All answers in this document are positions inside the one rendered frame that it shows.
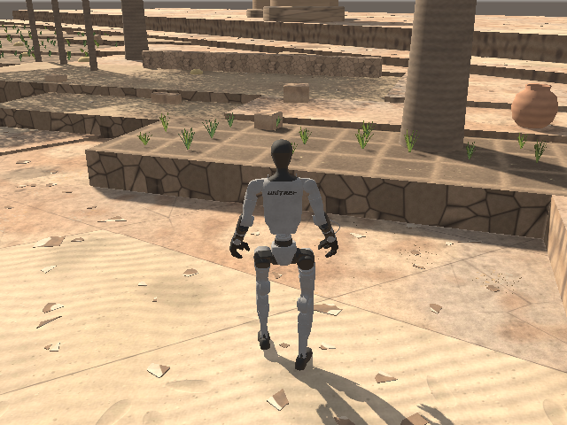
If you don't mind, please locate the right robot foot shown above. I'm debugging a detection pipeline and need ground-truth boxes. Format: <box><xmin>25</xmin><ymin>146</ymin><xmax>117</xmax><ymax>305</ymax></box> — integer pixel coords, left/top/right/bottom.
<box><xmin>295</xmin><ymin>347</ymin><xmax>313</xmax><ymax>371</ymax></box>

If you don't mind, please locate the right robot forearm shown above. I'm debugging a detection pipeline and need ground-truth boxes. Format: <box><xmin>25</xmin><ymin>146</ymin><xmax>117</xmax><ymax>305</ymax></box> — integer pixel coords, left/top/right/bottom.
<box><xmin>318</xmin><ymin>212</ymin><xmax>336</xmax><ymax>243</ymax></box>

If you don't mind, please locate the robot right hand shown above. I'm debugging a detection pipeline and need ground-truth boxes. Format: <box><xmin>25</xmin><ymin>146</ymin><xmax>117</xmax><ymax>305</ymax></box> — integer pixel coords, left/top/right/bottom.
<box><xmin>318</xmin><ymin>238</ymin><xmax>338</xmax><ymax>258</ymax></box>

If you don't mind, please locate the robot left hand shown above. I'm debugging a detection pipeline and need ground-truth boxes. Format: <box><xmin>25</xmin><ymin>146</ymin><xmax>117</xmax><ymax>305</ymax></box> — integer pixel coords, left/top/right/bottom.
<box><xmin>229</xmin><ymin>239</ymin><xmax>250</xmax><ymax>259</ymax></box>

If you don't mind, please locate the left robot forearm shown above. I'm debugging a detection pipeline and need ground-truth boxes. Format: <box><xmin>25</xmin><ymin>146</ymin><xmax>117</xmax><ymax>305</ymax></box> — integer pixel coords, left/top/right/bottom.
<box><xmin>232</xmin><ymin>213</ymin><xmax>248</xmax><ymax>245</ymax></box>

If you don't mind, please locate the right robot upper arm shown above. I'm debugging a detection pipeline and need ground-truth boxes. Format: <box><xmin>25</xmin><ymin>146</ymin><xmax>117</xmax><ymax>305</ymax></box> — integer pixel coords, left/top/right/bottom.
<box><xmin>300</xmin><ymin>178</ymin><xmax>327</xmax><ymax>226</ymax></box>

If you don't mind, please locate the left robot upper arm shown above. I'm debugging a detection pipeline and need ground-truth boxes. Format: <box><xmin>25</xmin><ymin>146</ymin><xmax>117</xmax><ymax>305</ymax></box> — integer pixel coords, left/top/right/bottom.
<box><xmin>240</xmin><ymin>178</ymin><xmax>264</xmax><ymax>227</ymax></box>

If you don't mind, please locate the robot head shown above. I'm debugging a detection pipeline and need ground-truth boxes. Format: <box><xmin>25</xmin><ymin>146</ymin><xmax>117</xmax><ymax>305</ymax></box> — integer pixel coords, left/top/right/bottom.
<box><xmin>268</xmin><ymin>139</ymin><xmax>298</xmax><ymax>182</ymax></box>

